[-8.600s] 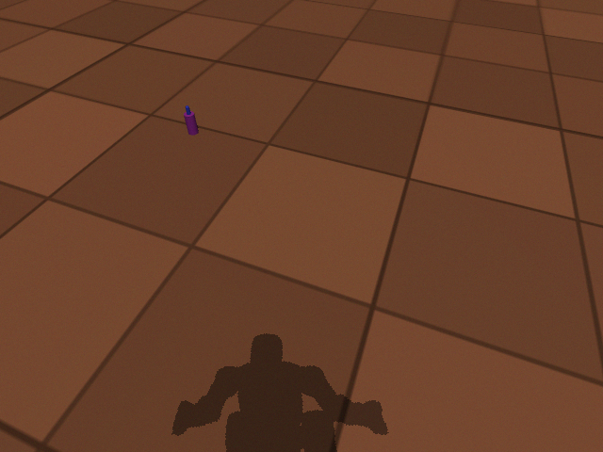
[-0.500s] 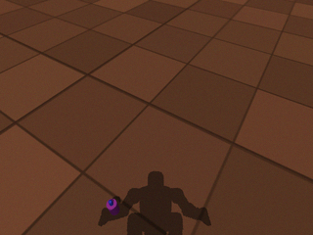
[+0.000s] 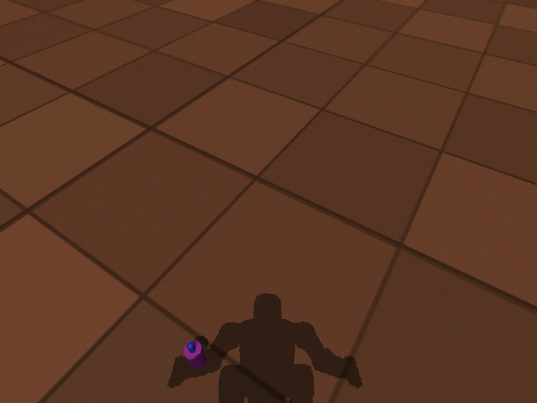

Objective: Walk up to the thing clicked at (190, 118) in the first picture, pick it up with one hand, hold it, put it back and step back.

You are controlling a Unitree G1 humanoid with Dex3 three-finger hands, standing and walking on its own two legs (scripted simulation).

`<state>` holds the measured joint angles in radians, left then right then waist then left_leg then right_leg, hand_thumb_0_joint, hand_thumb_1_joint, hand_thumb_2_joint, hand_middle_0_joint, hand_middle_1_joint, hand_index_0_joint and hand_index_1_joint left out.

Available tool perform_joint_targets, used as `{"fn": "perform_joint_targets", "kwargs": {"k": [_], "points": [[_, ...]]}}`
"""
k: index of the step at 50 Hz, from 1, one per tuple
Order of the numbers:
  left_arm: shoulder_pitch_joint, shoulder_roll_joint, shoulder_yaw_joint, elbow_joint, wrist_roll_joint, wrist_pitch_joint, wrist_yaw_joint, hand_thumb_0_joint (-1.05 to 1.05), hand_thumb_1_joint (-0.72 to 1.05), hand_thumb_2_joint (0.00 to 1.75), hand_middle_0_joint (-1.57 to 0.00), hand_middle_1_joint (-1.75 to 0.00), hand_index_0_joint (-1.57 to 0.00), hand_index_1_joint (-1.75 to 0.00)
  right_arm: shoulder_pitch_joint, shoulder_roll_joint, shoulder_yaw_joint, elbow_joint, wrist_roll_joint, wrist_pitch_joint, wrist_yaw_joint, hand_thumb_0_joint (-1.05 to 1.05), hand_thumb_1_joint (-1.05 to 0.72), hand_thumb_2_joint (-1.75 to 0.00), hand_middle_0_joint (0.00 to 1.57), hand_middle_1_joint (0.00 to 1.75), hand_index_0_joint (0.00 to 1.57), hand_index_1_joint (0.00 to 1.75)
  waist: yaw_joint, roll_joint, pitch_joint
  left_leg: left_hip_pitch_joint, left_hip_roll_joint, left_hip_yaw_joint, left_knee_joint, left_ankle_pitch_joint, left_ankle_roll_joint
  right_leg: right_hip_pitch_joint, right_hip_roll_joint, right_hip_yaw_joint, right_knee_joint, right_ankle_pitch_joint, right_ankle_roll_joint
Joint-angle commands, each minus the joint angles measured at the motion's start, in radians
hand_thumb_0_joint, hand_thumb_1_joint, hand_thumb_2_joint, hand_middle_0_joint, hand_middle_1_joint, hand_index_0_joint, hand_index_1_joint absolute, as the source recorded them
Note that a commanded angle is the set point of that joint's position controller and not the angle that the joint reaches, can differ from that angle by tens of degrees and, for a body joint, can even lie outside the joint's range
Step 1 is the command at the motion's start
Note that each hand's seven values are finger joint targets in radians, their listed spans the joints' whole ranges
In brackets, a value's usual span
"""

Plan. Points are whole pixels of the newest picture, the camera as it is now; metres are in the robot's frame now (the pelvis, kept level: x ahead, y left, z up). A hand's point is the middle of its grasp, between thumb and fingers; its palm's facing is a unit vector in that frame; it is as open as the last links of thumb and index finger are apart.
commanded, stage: stand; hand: left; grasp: from the side
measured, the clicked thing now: (194, 352) +0.39 +0.25 -0.70
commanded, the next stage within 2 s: go down in 0.26 s
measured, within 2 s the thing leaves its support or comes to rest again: neither
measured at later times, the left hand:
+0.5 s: hand out of the picture +0.12 +0.25 -0.16, palm faces +0.05 -0.94 -0.33, open 8.5 cm
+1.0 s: hand out of the picture +0.15 +0.28 -0.19, palm faces +0.06 -0.94 -0.33, open 16.8 cm
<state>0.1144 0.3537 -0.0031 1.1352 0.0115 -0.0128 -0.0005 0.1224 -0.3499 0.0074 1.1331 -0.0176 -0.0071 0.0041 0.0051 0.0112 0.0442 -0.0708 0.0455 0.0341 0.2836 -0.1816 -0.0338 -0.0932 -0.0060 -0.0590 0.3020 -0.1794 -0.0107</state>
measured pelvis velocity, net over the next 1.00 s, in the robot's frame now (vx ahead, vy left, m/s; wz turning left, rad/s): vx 0.00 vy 0.03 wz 0.00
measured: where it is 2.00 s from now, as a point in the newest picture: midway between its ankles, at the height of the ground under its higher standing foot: outside the picture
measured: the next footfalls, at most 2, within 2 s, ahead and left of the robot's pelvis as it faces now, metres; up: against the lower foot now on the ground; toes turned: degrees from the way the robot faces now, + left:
none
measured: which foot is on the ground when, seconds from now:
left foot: down 0.00-1.00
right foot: down 0.00-1.00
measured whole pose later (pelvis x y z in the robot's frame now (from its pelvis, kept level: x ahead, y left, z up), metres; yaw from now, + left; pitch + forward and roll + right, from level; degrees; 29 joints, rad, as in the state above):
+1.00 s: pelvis +0.00 +0.03 -0.06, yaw +0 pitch +12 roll -1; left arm 0.18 0.31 0.18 0.60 0.05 0.17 -0.03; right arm 0.23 -0.25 -0.03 0.63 0.02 -0.10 -0.04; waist -0.02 0.00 -0.08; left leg -0.66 0.04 0.02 0.91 -0.46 0.00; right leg -0.65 -0.04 -0.05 0.87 -0.43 0.02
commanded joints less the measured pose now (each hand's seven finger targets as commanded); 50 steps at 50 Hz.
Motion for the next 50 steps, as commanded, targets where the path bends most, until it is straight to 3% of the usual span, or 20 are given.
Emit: {"fn": "perform_joint_targets", "kwargs": {"k": [1, 17, 18, 19, 20, 21, 22, 24, 26, 27, 28, 30, 34, 38, 41, 44, 50], "points": [[-0.046, 0.216, 0.044, -0.061, -0.005, -0.02, 0.01, 0.0, 0.9, 0.9, -0.2, -0.3, -0.2, -0.3, -0.035, -0.209, -0.038, -0.061, 0.003, -0.023, -0.015, 0.0, -0.9, -0.9, 0.2, 0.3, 0.2, 0.3, -0.005, -0.003, -0.084, 0.005, 0.107, -0.084, -0.026, 0.174, 0.043, 0.02, -0.141, 0.122, -0.037, 0.206, -0.014], [-0.042, 0.22, 0.043, -0.059, -0.004, -0.019, 0.011, 0.0, 0.9, 0.9, -0.2, -0.3, -0.2, -0.3, -0.029, -0.205, -0.036, -0.056, 0.004, -0.022, -0.015, 0.0, -0.9, -0.9, 0.2, 0.3, 0.2, 0.3, -0.007, -0.003, -0.059, -0.006, 0.107, -0.089, -0.032, 0.148, 0.039, 0.002, -0.138, 0.121, -0.042, 0.164, -0.011], [-0.037, 0.213, 0.041, -0.059, -0.003, -0.019, 0.011, 0.0, 0.82, 0.82, -0.28, -0.22, -0.28, -0.22, -0.042, -0.214, -0.04, -0.059, 0.006, -0.021, -0.015, 0.0, -0.93, -0.91, 0.2, 0.3, 0.2, 0.3, -0.003, -0.001, -0.073, 0.005, 0.11, -0.089, -0.026, 0.163, 0.04, 0.008, -0.138, 0.116, -0.04, 0.176, -0.012], [-0.388, 0.011, 0.034, -0.41, -0.056, -0.104, 0.025, 0.0, 0.74, 0.74, -0.2, -0.14, -0.2, -0.14, -0.019, -0.038, -0.003, -0.332, 0.076, -0.068, -0.036, 0.0, -0.97, -0.92, 0.2, 0.3, 0.2, 0.3, -0.125, 0.019, 0.023, -0.143, -0.059, 0.032, 0.053, 0.033, 0.049, -0.204, -0.015, 0.049, 0.011, 0.105, 0.004], [-0.45, 0.094, 0.066, -0.334, -0.046, -0.091, 0.028, 0.0, 0.66, 0.66, -0.12, -0.06, -0.12, -0.06, 0.033, -0.066, -0.009, -0.278, 0.076, -0.067, -0.046, 0.0, -0.98, -0.92, 0.2, 0.3, 0.2, 0.3, -0.087, -0.028, -0.036, -0.133, -0.055, 0.023, 0.07, 0.027, 0.057, -0.141, -0.018, 0.037, 0.016, 0.076, 0.012], [-0.284, 0.191, 0.133, -0.159, -0.029, -0.047, 0.034, 0.0, 0.58, 0.58, -0.04, -0.12, -0.04, -0.11, 0.056, -0.1, -0.02, -0.268, 0.073, -0.055, -0.05, 0.0, -1.0, -0.93, 0.2, 0.3, 0.2, 0.3, -0.07, -0.062, -0.016, -0.175, -0.061, 0.026, 0.089, -0.002, 0.06, -0.147, -0.012, 0.028, 0.026, 0.027, 0.009], [-0.207, 0.2, 0.152, -0.118, -0.019, -0.035, 0.022, 0.0, 0.5, 0.5, -0.03, -0.06, -0.03, -0.05, 0.061, -0.097, -0.033, -0.289, 0.073, -0.047, -0.049, 0.0, -0.97, -0.92, 0.2, 0.3, 0.2, 0.3, -0.033, -0.045, -0.023, -0.207, -0.058, 0.026, 0.116, 0.016, 0.056, -0.164, -0.013, 0.025, 0.056, 0.028, 0.003], [-0.292, 0.264, 0.193, -0.167, 0.015, -0.046, 0.006, 0.0, 0.34, 0.34, -0.02, -0.06, -0.03, -0.05, 0.093, -0.096, -0.061, -0.332, 0.062, -0.055, -0.057, 0.0, -0.98, -0.92, 0.2, 0.3, 0.2, 0.3, -0.026, -0.068, -0.166, -0.212, -0.057, 0.017, 0.167, 0.064, 0.059, -0.138, -0.017, 0.032, 0.115, 0.088, 0.008], [-0.16, 0.228, 0.205, -0.087, 0.062, -0.025, -0.018, 0.0, 0.24, 0.21, -0.02, -0.07, -0.03, -0.06, 0.128, -0.086, -0.079, -0.362, 0.045, -0.059, -0.05, 0.0, -0.98, -0.92, 0.2, 0.3, 0.2, 0.3, -0.018, -0.058, -0.24, -0.267, -0.064, 0.008, 0.234, 0.109, 0.056, -0.147, -0.021, 0.031, 0.192, 0.148, 0.004], [-0.112, 0.248, 0.233, -0.107, 0.08, -0.018, -0.023, 0.0, 0.19, 0.18, -0.04, -0.07, -0.04, -0.06, 0.134, -0.089, -0.089, -0.383, 0.041, -0.06, -0.047, 0.0, -0.96, -0.91, 0.2, 0.3, 0.2, 0.3, 0.011, -0.033, -0.292, -0.278, -0.07, 0.009, 0.258, 0.138, 0.053, -0.125, -0.022, 0.031, 0.219, 0.175, 0.001], [-0.081, 0.245, 0.256, -0.162, 0.077, -0.011, -0.022, 0.0, 0.13, 0.16, -0.04, -0.07, -0.05, -0.06, 0.14, -0.086, -0.095, -0.407, 0.043, -0.061, -0.046, 0.0, -0.95, -0.91, 0.2, 0.3, 0.2, 0.3, 0.026, 0.001, -0.34, -0.264, -0.073, 0.01, 0.266, 0.172, 0.047, -0.11, -0.019, 0.035, 0.237, 0.204, -0.003], [-0.06, 0.195, 0.242, -0.22, 0.071, 0.025, -0.013, 0.0, 0.02, 0.12, -0.06, -0.07, -0.07, -0.06, 0.133, -0.072, -0.093, -0.447, 0.043, -0.061, -0.045, 0.0, -0.95, -0.91, 0.2, 0.3, 0.2, 0.3, 0.027, 0.042, -0.323, -0.268, -0.071, 0.006, 0.268, 0.178, 0.037, -0.142, -0.009, 0.03, 0.244, 0.187, -0.008], [-0.099, 0.189, 0.233, -0.31, 0.067, 0.101, -0.001, 0.0, -0.18, 0.1, -0.06, -0.06, -0.06, -0.06, 0.083, -0.068, -0.085, -0.529, 0.052, -0.07, -0.045, 0.0, -0.93, -0.9, 0.2, 0.3, 0.2, 0.3, -0.002, 0.013, -0.223, -0.335, -0.053, -0.01, 0.29, 0.075, 0.033, -0.253, 0.005, 0.011, 0.25, 0.053, -0.012], [-0.072, 0.137, 0.213, -0.399, 0.044, 0.138, -0.014, 0.0, -0.36, 0.08, -0.06, -0.07, -0.05, -0.07, 0.101, -0.059, -0.086, -0.56, 0.049, -0.09, -0.047, 0.0, -0.86, -0.89, 0.2, 0.3, 0.2, 0.3, -0.023, -0.02, -0.234, -0.382, -0.044, -0.014, 0.357, 0.036, 0.037, -0.325, 0.008, 0.009, 0.315, 0.008, -0.007], [-0.096, 0.136, 0.222, -0.497, 0.034, 0.131, -0.021, 0.0, -0.47, 0.06, -0.07, -0.07, -0.06, -0.08, 0.118, -0.057, -0.089, -0.578, 0.044, -0.113, -0.048, 0.0, -0.88, -0.89, 0.2, 0.3, 0.2, 0.3, -0.037, 0.003, -0.26, -0.421, -0.034, -0.025, 0.42, 0.018, 0.033, -0.398, 0.01, 0.007, 0.39, -0.009, -0.007], [0.013, 0.153, 0.255, -0.606, 0.035, 0.131, -0.022, 0.0, -0.55, 0.03, -0.08, -0.07, -0.07, -0.07, 0.13, -0.055, -0.098, -0.608, 0.041, -0.132, -0.053, 0.0, -0.86, -0.89, 0.2, 0.3, 0.2, 0.3, -0.024, 0.038, -0.354, -0.414, -0.029, -0.036, 0.48, 0.088, 0.028, -0.419, 0.008, 0.003, 0.461, 0.041, -0.009], [0.093, 0.168, 0.267, -0.746, 0.039, 0.183, -0.018, 0.0, -0.54, 0.03, -0.09, -0.07, -0.08, -0.08, 0.12, -0.06, -0.096, -0.641, 0.039, -0.146, -0.067, 0.0, -0.86, -0.89, 0.2, 0.3, 0.2, 0.3, -0.028, 0.073, -0.37, -0.448, -0.017, -0.056, 0.538, 0.145, 0.022, -0.489, 0.011, 0.003, 0.529, 0.046, -0.009]]}}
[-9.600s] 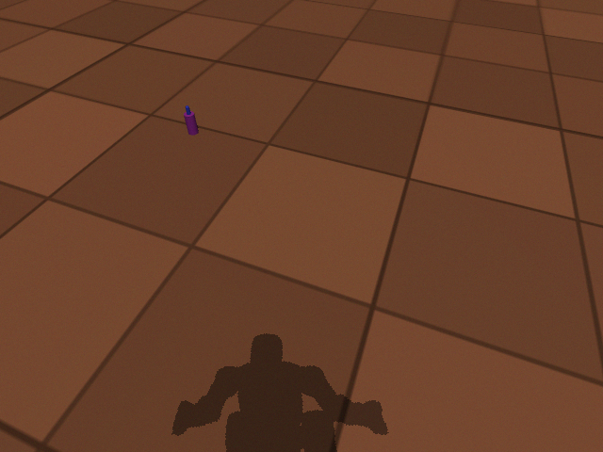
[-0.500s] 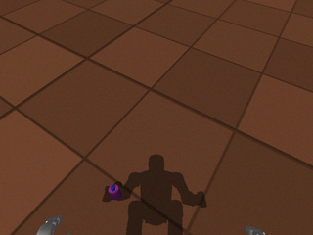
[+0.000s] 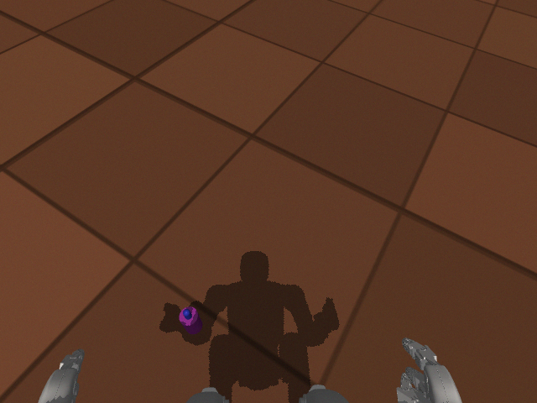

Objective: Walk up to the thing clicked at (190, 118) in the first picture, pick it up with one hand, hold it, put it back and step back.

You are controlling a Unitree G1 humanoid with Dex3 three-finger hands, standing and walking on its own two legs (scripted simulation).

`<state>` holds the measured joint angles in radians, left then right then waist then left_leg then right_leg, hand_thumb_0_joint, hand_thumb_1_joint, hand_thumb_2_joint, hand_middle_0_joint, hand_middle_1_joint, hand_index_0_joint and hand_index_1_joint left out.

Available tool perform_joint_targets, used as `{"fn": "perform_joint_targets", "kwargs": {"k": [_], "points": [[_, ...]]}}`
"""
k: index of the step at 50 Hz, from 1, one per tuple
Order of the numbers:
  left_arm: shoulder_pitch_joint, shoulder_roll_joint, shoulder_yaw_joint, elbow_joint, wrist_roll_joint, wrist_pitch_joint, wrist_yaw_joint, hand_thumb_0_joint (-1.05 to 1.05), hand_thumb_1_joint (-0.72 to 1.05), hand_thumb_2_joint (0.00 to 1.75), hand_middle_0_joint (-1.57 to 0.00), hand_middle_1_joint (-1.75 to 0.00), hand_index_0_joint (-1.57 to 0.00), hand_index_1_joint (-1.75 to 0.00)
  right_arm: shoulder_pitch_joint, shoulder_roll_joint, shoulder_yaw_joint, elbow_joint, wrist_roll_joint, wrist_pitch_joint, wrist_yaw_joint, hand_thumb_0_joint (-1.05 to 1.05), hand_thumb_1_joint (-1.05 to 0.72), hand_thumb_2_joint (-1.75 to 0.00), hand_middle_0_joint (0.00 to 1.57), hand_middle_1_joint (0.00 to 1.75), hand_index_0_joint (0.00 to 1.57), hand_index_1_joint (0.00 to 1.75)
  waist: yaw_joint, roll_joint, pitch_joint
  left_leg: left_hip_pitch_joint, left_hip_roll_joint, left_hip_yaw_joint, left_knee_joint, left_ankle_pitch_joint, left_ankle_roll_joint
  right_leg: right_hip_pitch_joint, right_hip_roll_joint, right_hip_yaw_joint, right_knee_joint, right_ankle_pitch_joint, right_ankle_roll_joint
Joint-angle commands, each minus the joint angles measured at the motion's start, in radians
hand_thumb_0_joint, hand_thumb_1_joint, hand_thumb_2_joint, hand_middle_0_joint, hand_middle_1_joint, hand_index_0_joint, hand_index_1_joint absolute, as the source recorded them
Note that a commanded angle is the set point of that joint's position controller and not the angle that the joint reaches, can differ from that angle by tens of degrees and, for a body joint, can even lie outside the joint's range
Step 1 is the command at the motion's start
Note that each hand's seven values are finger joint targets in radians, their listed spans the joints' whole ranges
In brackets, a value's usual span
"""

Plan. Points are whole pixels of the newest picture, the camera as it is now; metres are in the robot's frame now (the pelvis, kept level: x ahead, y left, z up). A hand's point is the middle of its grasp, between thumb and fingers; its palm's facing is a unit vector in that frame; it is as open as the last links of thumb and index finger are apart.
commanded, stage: go down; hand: left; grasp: from the side
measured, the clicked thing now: (190, 319) +0.40 +0.22 -0.64
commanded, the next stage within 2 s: none
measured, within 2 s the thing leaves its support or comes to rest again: neither
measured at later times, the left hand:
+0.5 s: hand out of the picture +0.14 +0.27 -0.15, palm faces +0.09 -0.94 -0.33, open 17.3 cm
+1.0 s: hand (93, 349) +0.24 +0.34 -0.25, palm faces +0.14 -0.97 -0.21, open 17.2 cm
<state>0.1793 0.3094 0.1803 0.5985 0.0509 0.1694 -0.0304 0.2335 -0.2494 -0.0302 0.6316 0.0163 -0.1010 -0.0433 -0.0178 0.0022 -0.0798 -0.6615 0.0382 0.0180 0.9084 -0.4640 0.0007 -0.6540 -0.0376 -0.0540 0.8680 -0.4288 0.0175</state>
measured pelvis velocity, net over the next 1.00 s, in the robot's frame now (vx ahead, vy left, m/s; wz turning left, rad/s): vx -0.07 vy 0.00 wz -0.02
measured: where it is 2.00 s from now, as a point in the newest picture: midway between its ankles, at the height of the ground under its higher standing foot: outside the picture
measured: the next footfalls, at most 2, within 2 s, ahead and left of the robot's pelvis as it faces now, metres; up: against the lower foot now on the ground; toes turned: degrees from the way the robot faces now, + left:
none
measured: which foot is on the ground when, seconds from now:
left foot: down 0.00-1.00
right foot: down 0.00-1.00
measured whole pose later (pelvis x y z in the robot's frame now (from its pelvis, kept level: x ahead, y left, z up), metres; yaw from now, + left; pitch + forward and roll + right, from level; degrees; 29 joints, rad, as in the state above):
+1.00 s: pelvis -0.07 +0.00 -0.19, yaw -1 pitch +31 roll -4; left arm -0.20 0.58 0.55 0.81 -0.13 -0.26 -0.41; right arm 0.14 -0.31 0.02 0.64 -0.01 -0.20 -0.05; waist -0.04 0.00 -0.17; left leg -1.62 0.05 -0.04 1.76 -0.68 0.00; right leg -1.60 -0.05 -0.07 1.70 -0.64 0.00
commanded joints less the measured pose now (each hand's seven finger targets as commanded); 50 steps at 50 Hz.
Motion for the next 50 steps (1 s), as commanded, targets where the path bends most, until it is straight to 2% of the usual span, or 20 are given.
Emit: {"fn": "perform_joint_targets", "kwargs": {"k": [1, 2, 6, 12, 20, 24, 26, 27, 30, 31, 34, 39, 41, 43, 44, 45, 46, 48, 49, 50], "points": [[0.035, 0.217, 0.087, -0.268, -0.003, 0.011, 0.013, 0.0, -0.56, 0.02, -0.09, -0.07, -0.08, -0.07, 0.006, -0.153, -0.055, -0.151, 0.005, -0.054, -0.026, 0.0, -0.85, -0.88, 0.2, 0.3, 0.2, 0.3, 0.002, 0.102, -0.263, 0.148, -0.013, -0.036, -0.074, 0.43, -0.011, 0.074, 0.038, 0.0, -0.034, 0.305, -0.038], [0.07, 0.201, 0.075, -0.247, -0.006, 0.026, 0.012, 0.0, -0.54, 0.02, -0.09, -0.06, -0.09, -0.06, 0.007, -0.158, -0.053, -0.152, 0.005, -0.057, -0.027, 0.0, -0.85, -0.88, 0.2, 0.3, 0.2, 0.3, -0.013, 0.083, -0.242, 0.131, -0.011, -0.038, -0.066, 0.432, -0.011, 0.069, 0.041, -0.005, -0.027, 0.301, -0.036], [0.088, 0.184, 0.071, -0.294, -0.012, 0.072, 0.014, 0.0, -0.56, 0.02, -0.09, -0.06, -0.09, -0.07, -0.003, -0.147, -0.045, -0.175, 0.002, -0.074, -0.04, 0.0, -0.86, -0.88, 0.2, 0.3, 0.2, 0.3, -0.025, 0.06, -0.212, 0.07, -0.013, -0.044, -0.032, 0.384, -0.005, 0.026, 0.039, -0.005, -0.005, 0.278, -0.033], [0.159, 0.175, 0.088, -0.391, -0.034, 0.093, 0.006, 0.0, -0.57, 0.03, -0.09, -0.07, -0.08, -0.07, -0.005, -0.133, -0.039, -0.212, -0.003, -0.094, -0.049, 0.0, -0.86, -0.89, 0.2, 0.3, 0.2, 0.3, -0.019, 0.059, -0.244, 0.001, -0.02, -0.045, 0.02, 0.316, 0.002, 0.004, 0.037, -0.006, 0.032, 0.241, -0.031], [0.185, 0.202, 0.128, -0.453, -0.045, 0.065, -0.008, 0.0, -0.53, 0.05, -0.09, -0.07, -0.08, -0.07, -0.005, -0.132, -0.041, -0.228, -0.006, -0.115, -0.057, 0.0, -0.9, -0.9, 0.2, 0.3, 0.2, 0.3, -0.021, 0.086, -0.291, -0.047, -0.016, -0.058, 0.086, 0.337, 0.001, -0.068, 0.038, -0.007, 0.114, 0.239, -0.037], [0.207, 0.206, 0.15, -0.453, -0.058, 0.036, -0.016, 0.0, -0.53, 0.05, -0.09, -0.06, -0.08, -0.07, -0.013, -0.132, -0.04, -0.232, -0.008, -0.12, -0.053, 0.0, -0.9, -0.9, 0.2, 0.3, 0.2, 0.3, -0.008, 0.098, -0.286, -0.09, -0.014, -0.069, 0.1, 0.304, -0.003, -0.112, 0.038, -0.01, 0.151, 0.198, -0.041], [0.152, 0.214, 0.151, -0.444, -0.061, 0.019, -0.024, 0.0, -0.49, 0.05, -0.08, -0.06, -0.07, -0.06, -0.015, -0.135, -0.041, -0.236, -0.009, -0.123, -0.051, 0.0, -0.92, -0.9, 0.2, 0.3, 0.2, 0.3, -0.031, 0.077, -0.269, -0.131, -0.017, -0.063, 0.126, 0.252, 0.004, -0.138, 0.038, -0.007, 0.155, 0.176, -0.037], [0.103, 0.243, 0.182, -0.42, -0.062, 0.003, -0.023, 0.0, -0.49, 0.06, -0.08, -0.06, -0.07, -0.07, -0.017, -0.14, -0.041, -0.231, -0.009, -0.127, -0.053, 0.0, -0.91, -0.9, 0.2, 0.3, 0.2, 0.3, -0.028, 0.065, -0.242, -0.172, -0.019, -0.058, 0.142, 0.195, 0.009, -0.162, 0.037, -0.004, 0.16, 0.139, -0.034], [-0.045, 0.271, 0.222, -0.301, -0.084, -0.074, -0.049, 0.0, -0.52, 0.05, -0.08, -0.06, -0.07, -0.06, -0.034, -0.145, -0.037, -0.205, -0.012, -0.146, -0.05, 0.0, -0.93, -0.9, 0.2, 0.3, 0.2, 0.3, -0.045, 0.043, -0.199, -0.299, -0.02, -0.05, 0.225, 0.081, 0.017, -0.286, 0.033, 0.008, 0.225, 0.048, -0.031], [-0.108, 0.285, 0.235, -0.266, -0.095, -0.114, -0.067, 0.0, -0.53, 0.03, -0.08, -0.05, -0.07, -0.05, -0.036, -0.149, -0.038, -0.194, -0.012, -0.155, -0.046, 0.0, -0.94, -0.91, 0.2, 0.3, 0.2, 0.3, -0.05, 0.05, -0.208, -0.341, -0.02, -0.056, 0.258, 0.059, 0.017, -0.335, 0.029, 0.012, 0.265, 0.027, -0.032], [-0.174, 0.362, 0.306, -0.178, -0.133, -0.243, -0.143, 0.0, -0.53, 0.03, -0.08, -0.07, -0.08, -0.06, -0.041, -0.171, -0.044, -0.183, -0.012, -0.179, -0.036, 0.0, -0.96, -0.91, 0.2, 0.3, 0.2, 0.3, -0.029, 0.07, -0.291, -0.439, -0.027, -0.057, 0.348, -0.028, 0.02, -0.45, 0.023, 0.025, 0.371, -0.051, -0.034], [-0.312, 0.468, 0.359, -0.156, -0.167, -0.401, -0.279, 0.0, -0.43, 0.08, -0.05, -0.08, -0.05, -0.08, -0.012, -0.21, -0.047, -0.148, -0.015, -0.18, -0.035, 0.0, -0.93, -0.91, 0.2, 0.3, 0.2, 0.3, -0.007, 0.165, -0.494, -0.457, -0.021, -0.083, 0.441, 0.011, 0.003, -0.542, 0.011, 0.053, 0.506, -0.034, -0.043], [-0.339, 0.473, 0.379, -0.054, -0.182, -0.425, -0.312, 0.0, -0.47, 0.07, -0.06, -0.07, -0.05, -0.08, -0.014, -0.222, -0.041, -0.129, -0.012, -0.169, -0.031, 0.0, -0.92, -0.9, 0.2, 0.3, 0.2, 0.3, 0.0, 0.153, -0.504, -0.494, -0.018, -0.095, 0.476, 0.001, 0.001, -0.617, 0.014, 0.043, 0.548, -0.046, -0.044], [-0.377, 0.519, 0.425, 0.003, -0.194, -0.454, -0.334, 0.0, -0.51, 0.07, -0.06, -0.08, -0.05, -0.08, -0.013, -0.239, -0.039, -0.119, -0.008, -0.157, -0.028, 0.0, -0.91, -0.9, 0.2, 0.3, 0.2, 0.3, 0.02, 0.159, -0.529, -0.516, -0.012, -0.114, 0.488, -0.029, -0.001, -0.675, 0.018, 0.028, 0.593, -0.066, -0.048], [-0.399, 0.541, 0.448, 0.011, -0.199, -0.467, -0.345, 0.0, -0.52, 0.06, -0.06, -0.08, -0.06, -0.08, -0.01, -0.242, -0.036, -0.114, -0.009, -0.15, -0.026, 0.0, -0.9, -0.9, 0.2, 0.3, 0.2, 0.3, 0.033, 0.176, -0.558, -0.523, -0.015, -0.116, 0.509, -0.008, 0.0, -0.69, 0.018, 0.025, 0.616, -0.056, -0.052], [-0.34, 0.548, 0.476, 0.092, -0.203, -0.468, -0.356, 0.0, -0.51, 0.07, -0.06, -0.07, -0.05, -0.08, -0.017, -0.249, -0.033, -0.111, -0.009, -0.146, -0.024, 0.0, -0.89, -0.9, 0.2, 0.3, 0.2, 0.3, 0.05, 0.14, -0.575, -0.521, -0.015, -0.121, 0.527, 0.051, 0.002, -0.691, 0.022, 0.009, 0.64, -0.01, -0.053], [-0.37, 0.572, 0.486, 0.06, -0.206, -0.481, -0.371, 0.0, -0.49, 0.07, -0.06, -0.08, -0.05, -0.08, -0.007, -0.255, -0.035, -0.096, -0.01, -0.14, -0.021, 0.0, -0.89, -0.9, 0.2, 0.3, 0.2, 0.3, 0.052, 0.153, -0.601, -0.525, -0.019, -0.111, 0.552, 0.1, 0.003, -0.69, 0.021, 0.009, 0.655, 0.017, -0.057], [-0.348, 0.576, 0.504, 0.134, -0.214, -0.493, -0.402, 0.0, -0.49, 0.08, -0.06, -0.08, -0.05, -0.08, -0.011, -0.253, -0.026, -0.097, -0.011, -0.133, -0.017, 0.0, -0.9, -0.9, 0.2, 0.3, 0.2, 0.3, 0.043, 0.106, -0.629, -0.578, -0.026, -0.094, 0.612, 0.18, 0.015, -0.675, 0.022, 0.009, 0.68, 0.077, -0.058], [-0.389, 0.586, 0.513, 0.14, -0.221, -0.506, -0.416, 0.0, -0.5, 0.08, -0.05, -0.07, -0.04, -0.08, -0.009, -0.254, -0.024, -0.087, -0.012, -0.131, -0.014, 0.0, -0.89, -0.9, 0.2, 0.3, 0.2, 0.3, 0.038, 0.091, -0.645, -0.597, -0.026, -0.088, 0.638, 0.206, 0.018, -0.675, 0.023, 0.01, 0.698, 0.1, -0.057], [-0.463, 0.634, 0.537, 0.089, -0.228, -0.528, -0.429, 0.0, -0.49, 0.08, -0.06, -0.07, -0.04, -0.08, -0.006, -0.254, -0.026, -0.079, -0.015, -0.129, -0.015, 0.0, -0.9, -0.9, 0.2, 0.3, 0.2, 0.3, 0.038, 0.101, -0.669, -0.632, -0.03, -0.077, 0.668, 0.192, 0.023, -0.669, 0.022, 0.019, 0.706, 0.094, -0.054]]}}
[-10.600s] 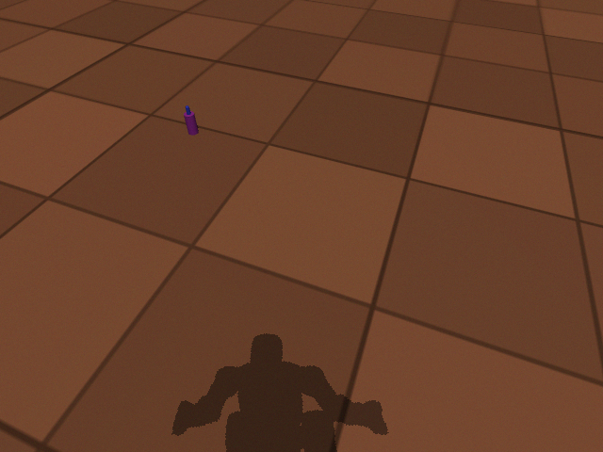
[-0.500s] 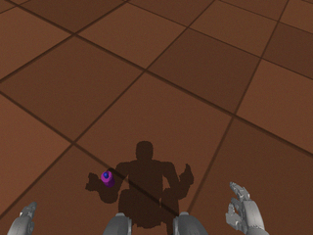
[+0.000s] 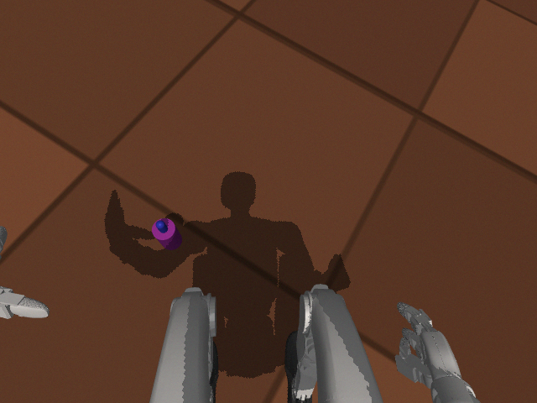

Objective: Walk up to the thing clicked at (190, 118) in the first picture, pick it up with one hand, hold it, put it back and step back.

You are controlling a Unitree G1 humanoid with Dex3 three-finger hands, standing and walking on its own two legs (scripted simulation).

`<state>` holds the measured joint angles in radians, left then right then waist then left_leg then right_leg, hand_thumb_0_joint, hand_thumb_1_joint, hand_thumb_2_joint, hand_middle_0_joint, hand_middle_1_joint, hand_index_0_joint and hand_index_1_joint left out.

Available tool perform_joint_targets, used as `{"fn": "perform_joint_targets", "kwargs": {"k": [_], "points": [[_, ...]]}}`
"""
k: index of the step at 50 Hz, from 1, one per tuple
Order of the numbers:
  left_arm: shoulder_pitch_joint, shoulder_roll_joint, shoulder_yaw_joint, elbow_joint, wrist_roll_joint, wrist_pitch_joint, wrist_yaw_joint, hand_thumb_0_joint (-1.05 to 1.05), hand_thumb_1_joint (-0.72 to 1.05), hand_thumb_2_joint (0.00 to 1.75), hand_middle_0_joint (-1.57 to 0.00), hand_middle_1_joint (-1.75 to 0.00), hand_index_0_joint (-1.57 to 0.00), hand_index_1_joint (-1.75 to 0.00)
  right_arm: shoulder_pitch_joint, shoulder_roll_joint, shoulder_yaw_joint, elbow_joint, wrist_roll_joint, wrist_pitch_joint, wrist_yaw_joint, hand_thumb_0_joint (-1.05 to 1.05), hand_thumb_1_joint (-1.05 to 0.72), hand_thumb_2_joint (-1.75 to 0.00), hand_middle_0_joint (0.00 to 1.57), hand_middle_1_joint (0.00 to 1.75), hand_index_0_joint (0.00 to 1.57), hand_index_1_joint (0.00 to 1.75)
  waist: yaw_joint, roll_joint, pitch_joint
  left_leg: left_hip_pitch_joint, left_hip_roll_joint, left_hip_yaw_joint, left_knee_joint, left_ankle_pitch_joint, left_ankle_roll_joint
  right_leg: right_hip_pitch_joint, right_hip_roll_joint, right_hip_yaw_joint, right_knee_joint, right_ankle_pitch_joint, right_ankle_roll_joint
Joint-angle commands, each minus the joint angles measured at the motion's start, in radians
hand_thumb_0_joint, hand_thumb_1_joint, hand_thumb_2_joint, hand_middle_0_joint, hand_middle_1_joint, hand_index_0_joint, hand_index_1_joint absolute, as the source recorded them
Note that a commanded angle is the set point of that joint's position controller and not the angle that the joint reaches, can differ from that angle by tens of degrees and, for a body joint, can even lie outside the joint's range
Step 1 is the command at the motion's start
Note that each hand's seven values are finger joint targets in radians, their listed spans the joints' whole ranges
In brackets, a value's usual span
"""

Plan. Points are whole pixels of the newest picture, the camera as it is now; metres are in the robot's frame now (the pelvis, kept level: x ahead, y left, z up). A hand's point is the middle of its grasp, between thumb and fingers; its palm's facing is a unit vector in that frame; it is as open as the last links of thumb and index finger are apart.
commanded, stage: go down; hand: left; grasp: from the side
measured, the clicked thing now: (166, 232) +0.46 +0.24 -0.45
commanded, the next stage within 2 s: approach in 1.36 s
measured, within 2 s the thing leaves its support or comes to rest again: neither
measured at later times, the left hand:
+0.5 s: hand (17, 247) +0.34 +0.39 -0.12, palm faces +0.17 -0.98 -0.13, open 17.3 cm
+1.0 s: hand (19, 238) +0.36 +0.41 -0.14, palm faces +0.16 -0.98 -0.09, open 17.5 cm
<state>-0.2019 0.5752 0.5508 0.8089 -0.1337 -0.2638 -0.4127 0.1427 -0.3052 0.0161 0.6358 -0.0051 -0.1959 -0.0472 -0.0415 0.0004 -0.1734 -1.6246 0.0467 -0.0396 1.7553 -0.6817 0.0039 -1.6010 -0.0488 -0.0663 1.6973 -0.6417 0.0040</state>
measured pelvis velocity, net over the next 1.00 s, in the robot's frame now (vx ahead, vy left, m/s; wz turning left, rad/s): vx -0.04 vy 0.00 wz -0.06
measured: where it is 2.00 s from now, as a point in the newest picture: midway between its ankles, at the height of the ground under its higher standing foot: (252, 393)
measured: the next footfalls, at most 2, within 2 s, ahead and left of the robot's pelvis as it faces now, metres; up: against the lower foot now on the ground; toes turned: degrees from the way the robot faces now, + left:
none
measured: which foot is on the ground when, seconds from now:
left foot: down 0.00-1.00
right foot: down 0.00-1.00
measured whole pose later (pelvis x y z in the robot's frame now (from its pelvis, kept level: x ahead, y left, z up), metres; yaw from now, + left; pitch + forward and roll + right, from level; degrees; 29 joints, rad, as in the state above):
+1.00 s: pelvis -0.04 +0.00 -0.15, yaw -3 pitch +32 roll -7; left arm -0.60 0.91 0.82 1.11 -0.19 -0.40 -0.72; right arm 0.11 -0.36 0.12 0.69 -0.05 -0.19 -0.03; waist -0.09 -0.03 -0.08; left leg -2.12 0.04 -0.10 2.25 -0.70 0.02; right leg -2.06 -0.05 -0.09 2.15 -0.65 0.01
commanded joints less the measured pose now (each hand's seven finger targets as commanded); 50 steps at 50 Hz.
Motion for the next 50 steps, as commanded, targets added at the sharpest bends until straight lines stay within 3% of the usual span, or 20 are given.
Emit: {"fn": "perform_joint_targets", "kwargs": {"k": [1, 4, 5, 7, 8, 10, 11, 14, 16, 18, 22, 28, 32, 33, 42, 50], "points": [[-0.098, 0.374, 0.178, -0.094, -0.05, -0.108, -0.063, 0.0, -0.49, 0.08, -0.05, -0.07, -0.04, -0.07, 0.087, -0.198, -0.072, -0.073, 0.004, -0.034, -0.012, 0.0, -0.9, -0.9, 0.2, 0.3, 0.2, 0.3, 0.048, 0.087, -0.58, 0.305, -0.038, -0.012, -0.148, 0.408, 0.026, 0.27, 0.034, 0.036, -0.115, 0.31, -0.038], [-0.228, 0.425, 0.2, -0.102, -0.061, -0.158, -0.094, 0.0, -0.47, 0.08, -0.05, -0.08, -0.04, -0.08, 0.075, -0.201, -0.067, -0.063, 0.001, -0.038, -0.011, 0.0, -0.91, -0.9, 0.2, 0.3, 0.2, 0.3, 0.022, 0.086, -0.546, 0.236, -0.033, -0.02, -0.117, 0.281, 0.028, 0.192, 0.036, 0.037, -0.088, 0.208, -0.036], [-0.236, 0.4, 0.184, -0.043, -0.06, -0.168, -0.108, 0.0, -0.45, 0.08, -0.05, -0.08, -0.04, -0.07, 0.073, -0.205, -0.068, -0.056, 0.0, -0.039, -0.014, 0.0, -0.91, -0.9, 0.2, 0.3, 0.2, 0.3, 0.002, 0.081, -0.512, 0.217, -0.03, -0.025, -0.111, 0.241, 0.028, 0.143, 0.037, 0.032, -0.078, 0.179, -0.037], [-0.318, 0.464, 0.211, -0.067, -0.063, -0.193, -0.127, 0.0, -0.42, 0.08, -0.05, -0.07, -0.04, -0.07, 0.077, -0.211, -0.063, -0.05, -0.003, -0.041, -0.017, 0.0, -0.9, -0.9, 0.2, 0.3, 0.2, 0.3, 0.008, 0.112, -0.527, 0.189, -0.027, -0.023, -0.098, 0.18, 0.024, 0.127, 0.036, 0.043, -0.068, 0.129, -0.036], [-0.298, 0.43, 0.192, -0.006, -0.066, -0.192, -0.146, 0.0, -0.42, 0.06, -0.05, -0.07, -0.05, -0.06, 0.076, -0.206, -0.054, -0.045, -0.006, -0.041, -0.016, 0.0, -0.9, -0.9, 0.2, 0.3, 0.2, 0.3, 0.003, 0.112, -0.508, 0.177, -0.027, -0.024, -0.09, 0.15, 0.023, 0.102, 0.036, 0.045, -0.064, 0.107, -0.036], [-0.351, 0.5, 0.222, -0.026, -0.063, -0.2, -0.164, 0.0, -0.44, 0.05, -0.05, -0.06, -0.05, -0.06, 0.083, -0.225, -0.053, -0.043, -0.006, -0.038, -0.015, 0.0, -0.9, -0.9, 0.2, 0.3, 0.2, 0.3, 0.017, 0.148, -0.545, 0.19, -0.023, -0.035, -0.091, 0.121, 0.017, 0.064, 0.038, 0.03, -0.032, 0.087, -0.04], [-0.348, 0.489, 0.212, 0.021, -0.063, -0.197, -0.177, 0.0, -0.45, 0.04, -0.05, -0.06, -0.05, -0.05, 0.083, -0.224, -0.043, -0.037, -0.008, -0.037, -0.015, 0.0, -0.9, -0.9, 0.2, 0.3, 0.2, 0.3, 0.012, 0.168, -0.532, 0.19, -0.02, -0.039, -0.083, 0.129, 0.014, 0.038, 0.04, 0.021, -0.007, 0.095, -0.042], [-0.375, 0.556, 0.25, 0.016, -0.064, -0.194, -0.199, 0.0, -0.49, 0.03, -0.06, -0.05, -0.05, -0.05, 0.089, -0.24, -0.035, -0.03, -0.012, -0.033, -0.014, 0.0, -0.91, -0.9, 0.2, 0.3, 0.2, 0.3, 0.034, 0.201, -0.583, 0.201, -0.019, -0.044, -0.056, 0.166, 0.01, 0.016, 0.038, 0.009, 0.038, 0.12, -0.047], [-0.366, 0.564, 0.257, 0.058, -0.068, -0.187, -0.207, 0.0, -0.5, 0.03, -0.06, -0.05, -0.06, -0.05, 0.09, -0.24, -0.029, -0.026, -0.013, -0.027, -0.016, 0.0, -0.91, -0.9, 0.2, 0.3, 0.2, 0.3, 0.031, 0.17, -0.54, 0.127, -0.022, -0.032, -0.035, 0.128, 0.015, 0.025, 0.039, 0.01, 0.041, 0.094, -0.043], [-0.393, 0.604, 0.283, 0.033, -0.074, -0.192, -0.213, 0.0, -0.49, 0.02, -0.06, -0.04, -0.05, -0.04, 0.087, -0.245, -0.024, -0.02, -0.014, -0.029, -0.013, 0.0, -0.91, -0.9, 0.2, 0.3, 0.2, 0.3, 0.041, 0.187, -0.564, 0.121, -0.021, -0.029, -0.014, 0.147, 0.015, 0.015, 0.04, 0.008, 0.069, 0.108, -0.045], [-0.414, 0.631, 0.3, 0.046, -0.08, -0.195, -0.231, 0.0, -0.49, 0.02, -0.05, -0.04, -0.05, -0.04, 0.078, -0.256, -0.017, -0.014, -0.015, -0.029, -0.013, 0.0, -0.92, -0.91, 0.2, 0.3, 0.2, 0.3, 0.031, 0.222, -0.541, 0.122, -0.014, -0.053, 0.004, 0.166, 0.01, -0.059, 0.04, -0.01, 0.132, 0.124, -0.048], [-0.48, 0.63, 0.289, 0.085, -0.093, -0.203, -0.265, 0.0, -0.53, 0.03, -0.05, -0.03, -0.05, -0.04, 0.083, -0.266, -0.017, -0.007, -0.022, -0.032, -0.012, 0.0, -0.92, -0.91, 0.2, 0.3, 0.2, 0.3, -0.004, 0.191, -0.514, 0.033, -0.018, -0.037, 0.073, 0.116, 0.019, -0.091, 0.039, -0.01, 0.153, 0.091, -0.043], [-0.522, 0.678, 0.308, 0.07, -0.093, -0.206, -0.285, 0.0, -0.54, 0.03, -0.05, -0.04, -0.05, -0.04, 0.096, -0.283, -0.013, 0.001, -0.026, -0.031, -0.011, 0.0, -0.92, -0.91, 0.2, 0.3, 0.2, 0.3, 0.001, 0.224, -0.558, 0.068, -0.015, -0.048, 0.096, 0.145, 0.012, -0.121, 0.036, -0.019, 0.197, 0.11, -0.045], [-0.521, 0.664, 0.3, 0.092, -0.092, -0.204, -0.292, 0.0, -0.55, 0.03, -0.05, -0.04, -0.05, -0.05, 0.098, -0.285, -0.011, 0.006, -0.029, -0.029, -0.011, 0.0, -0.92, -0.91, 0.2, 0.3, 0.2, 0.3, -0.004, 0.238, -0.567, 0.075, -0.015, -0.053, 0.104, 0.166, 0.01, -0.133, 0.035, -0.022, 0.215, 0.127, -0.046], [-0.551, 0.754, 0.344, 0.111, -0.091, -0.198, -0.299, 0.0, -0.53, 0.04, -0.05, -0.05, -0.04, -0.05, 0.095, -0.293, 0.006, 0.007, -0.034, -0.023, -0.006, 0.0, -0.92, -0.91, 0.2, 0.3, 0.2, 0.3, 0.005, 0.219, -0.55, -0.022, -0.024, -0.032, 0.152, 0.116, 0.019, -0.132, 0.037, -0.023, 0.241, 0.085, -0.042], [-0.579, 0.744, 0.327, 0.118, -0.095, -0.194, -0.319, 0.0, -0.52, 0.05, -0.05, -0.05, -0.04, -0.05, 0.091, -0.305, 0.014, 0.005, -0.035, -0.019, -0.002, 0.0, -0.92, -0.91, 0.2, 0.3, 0.2, 0.3, -0.017, 0.245, -0.507, -0.018, -0.018, -0.052, 0.178, 0.128, 0.015, -0.204, 0.038, -0.039, 0.277, 0.096, -0.045]]}}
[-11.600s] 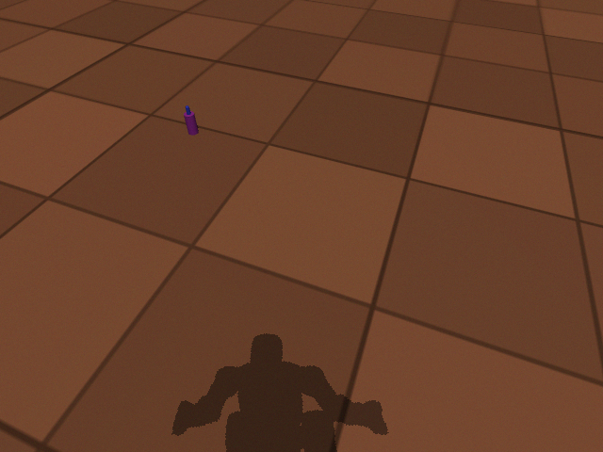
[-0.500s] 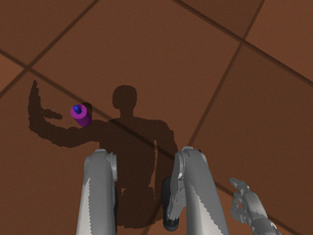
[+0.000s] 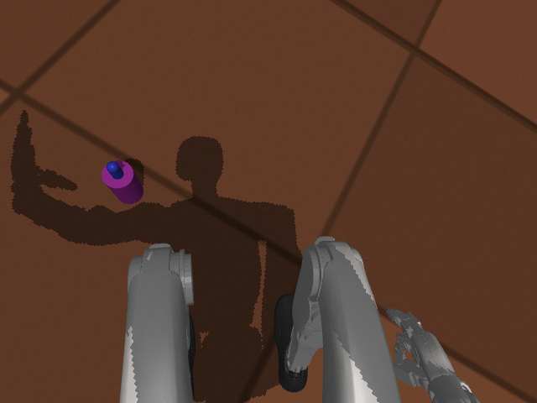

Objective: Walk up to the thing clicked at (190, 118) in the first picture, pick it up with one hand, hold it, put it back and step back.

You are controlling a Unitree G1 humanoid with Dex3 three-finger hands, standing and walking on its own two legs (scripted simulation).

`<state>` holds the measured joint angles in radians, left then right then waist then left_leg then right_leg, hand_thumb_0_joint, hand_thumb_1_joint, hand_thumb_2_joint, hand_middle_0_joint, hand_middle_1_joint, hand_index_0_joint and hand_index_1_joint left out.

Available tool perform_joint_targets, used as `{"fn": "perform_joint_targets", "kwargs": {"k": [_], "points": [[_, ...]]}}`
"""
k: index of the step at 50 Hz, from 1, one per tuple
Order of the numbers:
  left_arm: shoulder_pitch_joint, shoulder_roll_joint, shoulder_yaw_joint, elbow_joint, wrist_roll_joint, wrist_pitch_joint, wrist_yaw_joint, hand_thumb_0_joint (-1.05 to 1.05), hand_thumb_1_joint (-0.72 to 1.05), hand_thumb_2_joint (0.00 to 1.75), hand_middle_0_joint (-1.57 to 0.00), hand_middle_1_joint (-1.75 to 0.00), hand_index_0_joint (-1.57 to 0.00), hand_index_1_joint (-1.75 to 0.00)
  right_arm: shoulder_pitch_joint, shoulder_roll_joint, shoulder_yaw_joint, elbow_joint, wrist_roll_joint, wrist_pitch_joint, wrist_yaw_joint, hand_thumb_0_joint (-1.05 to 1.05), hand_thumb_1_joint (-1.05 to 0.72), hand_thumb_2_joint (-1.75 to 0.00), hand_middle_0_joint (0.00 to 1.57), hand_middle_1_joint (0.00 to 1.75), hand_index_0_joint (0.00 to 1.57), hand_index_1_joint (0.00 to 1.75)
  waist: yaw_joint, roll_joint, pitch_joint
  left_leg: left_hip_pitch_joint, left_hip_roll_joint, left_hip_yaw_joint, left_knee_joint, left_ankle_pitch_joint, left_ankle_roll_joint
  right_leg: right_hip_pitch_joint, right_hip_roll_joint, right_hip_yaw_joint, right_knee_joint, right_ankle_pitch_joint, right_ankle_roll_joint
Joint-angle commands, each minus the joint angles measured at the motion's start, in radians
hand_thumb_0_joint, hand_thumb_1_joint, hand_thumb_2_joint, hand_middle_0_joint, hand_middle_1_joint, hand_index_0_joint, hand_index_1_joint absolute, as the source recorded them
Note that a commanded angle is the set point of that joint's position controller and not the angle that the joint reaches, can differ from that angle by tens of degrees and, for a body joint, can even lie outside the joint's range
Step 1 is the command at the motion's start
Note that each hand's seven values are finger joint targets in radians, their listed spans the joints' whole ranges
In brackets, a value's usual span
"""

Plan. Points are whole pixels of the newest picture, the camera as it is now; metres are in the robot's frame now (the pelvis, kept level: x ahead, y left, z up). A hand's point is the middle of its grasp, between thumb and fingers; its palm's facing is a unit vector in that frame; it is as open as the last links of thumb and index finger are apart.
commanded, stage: go down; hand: left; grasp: from the side
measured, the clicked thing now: (121, 180) +0.48 +0.26 -0.30
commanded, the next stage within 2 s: approach in 0.36 s
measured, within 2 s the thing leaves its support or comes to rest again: neither
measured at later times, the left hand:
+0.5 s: hand out of the picture +0.38 +0.43 +0.00, palm faces +0.22 -0.97 -0.08, open 17.5 cm
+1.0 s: hand (37, 191) +0.42 +0.36 -0.19, palm faces +0.18 -0.98 +0.02, open 17.6 cm
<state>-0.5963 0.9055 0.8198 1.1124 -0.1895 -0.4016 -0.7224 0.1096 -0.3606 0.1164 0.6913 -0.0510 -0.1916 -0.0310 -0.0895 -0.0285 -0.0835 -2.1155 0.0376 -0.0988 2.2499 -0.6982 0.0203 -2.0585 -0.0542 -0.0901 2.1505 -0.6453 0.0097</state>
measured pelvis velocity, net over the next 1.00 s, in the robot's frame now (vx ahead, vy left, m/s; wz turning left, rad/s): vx -0.01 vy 0.01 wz -0.10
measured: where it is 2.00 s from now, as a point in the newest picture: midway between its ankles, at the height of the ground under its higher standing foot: (236, 368)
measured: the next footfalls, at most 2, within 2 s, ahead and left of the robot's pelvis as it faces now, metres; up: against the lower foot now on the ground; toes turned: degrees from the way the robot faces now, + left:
none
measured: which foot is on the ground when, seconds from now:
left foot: down 0.00-1.00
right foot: down 0.00-1.00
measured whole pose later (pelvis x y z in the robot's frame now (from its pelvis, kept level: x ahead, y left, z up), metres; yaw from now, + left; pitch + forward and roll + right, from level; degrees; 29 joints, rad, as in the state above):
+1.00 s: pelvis -0.01 +0.01 -0.07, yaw -6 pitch +22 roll -13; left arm -0.67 0.97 0.82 1.36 -0.17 -0.76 -0.61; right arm -0.04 -0.39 0.32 0.62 -0.20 -0.13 0.03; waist -0.21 -0.19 0.17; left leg -2.23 0.04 -0.22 2.53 -0.71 0.02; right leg -2.12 -0.02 -0.18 2.33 -0.61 0.03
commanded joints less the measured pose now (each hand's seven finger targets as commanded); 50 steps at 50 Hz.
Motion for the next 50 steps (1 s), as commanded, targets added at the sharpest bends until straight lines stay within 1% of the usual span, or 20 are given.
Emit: {"fn": "perform_joint_targets", "kwargs": {"k": [1, 6, 7, 8, 11, 12, 13, 16, 22, 23, 24, 26, 31, 35, 39, 43, 46, 47, 49, 50], "points": [[-0.197, 0.416, 0.054, -0.178, -0.039, -0.055, -0.01, 0.0, -0.52, 0.05, -0.05, -0.05, -0.04, -0.05, 0.126, -0.249, -0.085, -0.054, 0.011, -0.024, -0.017, 0.0, -0.92, -0.91, 0.2, 0.3, 0.2, 0.3, 0.023, 0.254, -0.589, 0.449, -0.009, 0.008, -0.312, 0.116, 0.002, 0.253, 0.045, -0.016, -0.182, 0.079, -0.048], [-0.209, 0.447, 0.067, -0.198, -0.041, -0.056, -0.013, 0.0, -0.55, 0.06, -0.05, -0.06, -0.04, -0.06, 0.139, -0.256, -0.08, -0.055, 0.011, -0.023, -0.015, 0.0, -0.92, -0.91, 0.2, 0.3, 0.2, 0.3, 0.032, 0.287, -0.632, 0.479, -0.011, 0.003, -0.303, 0.152, -0.003, 0.252, 0.043, -0.019, -0.16, 0.105, -0.051], [-0.198, 0.428, 0.06, -0.181, -0.038, -0.054, -0.016, 0.0, -0.54, 0.07, -0.05, -0.06, -0.04, -0.06, 0.139, -0.258, -0.077, -0.053, 0.012, -0.021, -0.015, 0.0, -0.92, -0.91, 0.2, 0.3, 0.2, 0.3, 0.022, 0.3, -0.614, 0.497, -0.009, -0.012, -0.31, 0.166, -0.008, 0.225, 0.041, -0.028, -0.143, 0.116, -0.052], [-0.222, 0.441, 0.057, -0.203, -0.038, -0.056, -0.017, 0.0, -0.53, 0.06, -0.05, -0.06, -0.04, -0.07, 0.134, -0.262, -0.08, -0.054, 0.013, -0.02, -0.015, 0.0, -0.92, -0.91, 0.2, 0.3, 0.2, 0.3, 0.027, 0.319, -0.603, 0.496, -0.007, -0.016, -0.319, 0.135, -0.008, 0.199, 0.041, -0.026, -0.141, 0.096, -0.053], [-0.232, 0.455, 0.069, -0.208, -0.038, -0.056, -0.016, 0.0, -0.51, 0.07, -0.04, -0.05, -0.03, -0.06, 0.139, -0.268, -0.074, -0.057, 0.011, -0.015, -0.014, 0.0, -0.92, -0.91, 0.2, 0.3, 0.2, 0.3, 0.023, 0.328, -0.6, 0.52, -0.004, -0.032, -0.317, 0.149, -0.012, 0.188, 0.04, -0.032, -0.129, 0.109, -0.053], [-0.228, 0.468, 0.075, -0.204, -0.036, -0.057, -0.016, 0.0, -0.53, 0.07, -0.05, -0.05, -0.04, -0.06, 0.137, -0.266, -0.073, -0.058, 0.011, -0.013, -0.013, 0.0, -0.92, -0.91, 0.2, 0.3, 0.2, 0.3, 0.016, 0.322, -0.598, 0.501, -0.007, -0.022, -0.307, 0.133, -0.009, 0.199, 0.04, -0.031, -0.14, 0.095, -0.05], [-0.206, 0.46, 0.078, -0.19, -0.04, -0.054, -0.015, 0.0, -0.53, 0.06, -0.05, -0.05, -0.04, -0.06, 0.133, -0.266, -0.072, -0.061, 0.011, -0.012, -0.013, 0.0, -0.92, -0.91, 0.2, 0.3, 0.2, 0.3, 0.028, 0.307, -0.598, 0.486, -0.01, -0.014, -0.302, 0.131, -0.006, 0.206, 0.041, -0.027, -0.144, 0.093, -0.05], [-0.206, 0.476, 0.085, -0.18, -0.047, -0.062, -0.017, 0.0, -0.53, 0.07, -0.05, -0.05, -0.04, -0.06, 0.119, -0.264, -0.063, -0.064, 0.009, -0.012, -0.012, 0.0, -0.92, -0.91, 0.2, 0.3, 0.2, 0.3, 0.026, 0.292, -0.573, 0.44, -0.011, -0.002, -0.287, 0.115, 0.0, 0.22, 0.044, -0.025, -0.146, 0.079, -0.048], [-0.22, 0.499, 0.095, -0.158, -0.055, -0.071, -0.027, 0.0, -0.53, 0.07, -0.05, -0.05, -0.04, -0.06, 0.123, -0.266, -0.052, -0.068, 0.005, -0.011, -0.009, 0.0, -0.92, -0.91, 0.2, 0.3, 0.2, 0.3, 0.008, 0.261, -0.567, 0.391, -0.014, 0.009, -0.259, 0.11, 0.007, 0.251, 0.05, -0.026, -0.151, 0.072, -0.045], [-0.212, 0.498, 0.096, -0.141, -0.057, -0.073, -0.031, 0.0, -0.56, 0.12, -0.07, -0.09, -0.03, -0.13, 0.119, -0.271, -0.05, -0.069, 0.006, -0.01, -0.009, 0.0, -0.93, -0.91, 0.2, 0.3, 0.2, 0.3, 0.01, 0.258, -0.553, 0.395, -0.012, 0.006, -0.258, 0.111, 0.007, 0.235, 0.05, -0.029, -0.147, 0.074, -0.044], [-0.218, 0.502, 0.094, -0.139, -0.06, -0.079, -0.035, 0.0, -0.6, 0.04, -0.08, -0.06, -0.05, -0.08, 0.11, -0.272, -0.047, -0.07, 0.005, -0.012, -0.009, 0.0, -0.91, -0.9, 0.2, 0.3, 0.2, 0.3, 0.007, 0.26, -0.543, 0.385, -0.011, 0.005, -0.253, 0.109, 0.007, 0.23, 0.051, -0.029, -0.141, 0.071, -0.045], [-0.217, 0.491, 0.091, -0.095, -0.068, -0.09, -0.045, 0.0, -0.61, 0.02, -0.08, -0.07, -0.06, -0.09, 0.111, -0.276, -0.039, -0.071, 0.002, -0.015, -0.007, 0.0, -0.92, -0.91, 0.2, 0.3, 0.2, 0.3, -0.01, 0.241, -0.525, 0.365, -0.009, -0.001, -0.236, 0.11, 0.008, 0.219, 0.054, -0.036, -0.13, 0.072, -0.045], [-0.231, 0.415, 0.054, 0.037, -0.097, -0.15, -0.046, 0.0, -0.61, 0.02, -0.08, -0.07, -0.06, -0.09, 0.096, -0.286, -0.009, -0.076, -0.015, -0.019, 0.001, 0.0, -0.91, -0.9, 0.2, 0.3, 0.2, 0.3, -0.059, 0.194, -0.451, 0.317, -0.005, -0.012, -0.177, 0.093, 0.007, 0.197, 0.062, -0.056, -0.111, 0.064, -0.039], [-0.238, 0.403, 0.021, 0.105, -0.082, -0.197, -0.015, 0.0, -0.61, 0.03, -0.08, -0.07, -0.06, -0.09, 0.074, -0.295, 0.02, -0.083, -0.038, -0.015, 0.012, 0.0, -0.91, -0.9, 0.2, 0.3, 0.2, 0.3, -0.066, 0.198, -0.432, 0.299, 0.0, -0.017, -0.144, 0.101, 0.001, 0.202, 0.069, -0.072, -0.082, 0.073, -0.04], [-0.267, 0.438, 0.016, 0.094, -0.049, -0.267, 0.025, 0.0, -0.61, 0.04, -0.07, -0.08, -0.06, -0.09, 0.05, -0.316, 0.042, -0.084, -0.071, 0.001, 0.02, 0.0, -0.9, -0.9, 0.2, 0.3, 0.2, 0.3, -0.083, 0.257, -0.456, 0.354, 0.009, -0.03, -0.112, 0.146, -0.011, 0.2, 0.072, -0.09, -0.046, 0.111, -0.043], [-0.281, 0.515, 0.065, 0.035, -0.022, -0.363, 0.075, 0.0, -0.58, 0.05, -0.07, -0.09, -0.06, -0.11, 0.016, -0.331, 0.075, -0.088, -0.11, 0.03, 0.034, 0.0, -0.91, -0.9, 0.2, 0.3, 0.2, 0.3, -0.076, 0.368, -0.497, 0.45, 0.022, -0.051, -0.086, 0.23, -0.033, 0.205, 0.075, -0.107, 0.009, 0.161, -0.043], [-0.238, 0.47, 0.057, 0.057, -0.015, -0.423, 0.104, 0.0, -0.59, 0.06, -0.07, -0.1, -0.06, -0.11, -0.018, -0.346, 0.096, -0.087, -0.141, 0.055, 0.041, 0.0, -0.92, -0.91, 0.2, 0.3, 0.2, 0.3, -0.097, 0.412, -0.466, 0.477, 0.029, -0.068, -0.071, 0.264, -0.044, 0.191, 0.078, -0.128, 0.037, 0.182, -0.043], [-0.245, 0.446, 0.037, 0.049, -0.016, -0.441, 0.112, 0.0, -0.59, 0.06, -0.07, -0.1, -0.06, -0.11, -0.035, -0.349, 0.098, -0.086, -0.148, 0.062, 0.043, 0.0, -0.92, -0.91, 0.2, 0.3, 0.2, 0.3, -0.102, 0.435, -0.449, 0.478, 0.031, -0.069, -0.065, 0.256, -0.046, 0.17, 0.08, -0.13, 0.043, 0.176, -0.044], [-0.217, 0.421, 0.031, 0.086, -0.013, -0.464, 0.132, 0.0, -0.61, 0.06, -0.07, -0.11, -0.06, -0.12, -0.054, -0.364, 0.112, -0.09, -0.164, 0.075, 0.047, 0.0, -0.93, -0.91, 0.2, 0.3, 0.2, 0.3, -0.12, 0.447, -0.412, 0.483, 0.037, -0.089, -0.07, 0.247, -0.055, 0.157, 0.081, -0.15, 0.058, 0.171, -0.044], [-0.224, 0.385, -0.003, 0.109, -0.01, -0.474, 0.141, 0.0, -0.6, 0.08, -0.06, -0.12, -0.05, -0.13, -0.069, -0.365, 0.121, -0.094, -0.171, 0.081, 0.049, 0.0, -0.93, -0.91, 0.2, 0.3, 0.2, 0.3, -0.137, 0.452, -0.387, 0.474, 0.039, -0.096, -0.066, 0.229, -0.056, 0.145, 0.081, -0.157, 0.067, 0.166, -0.043]]}}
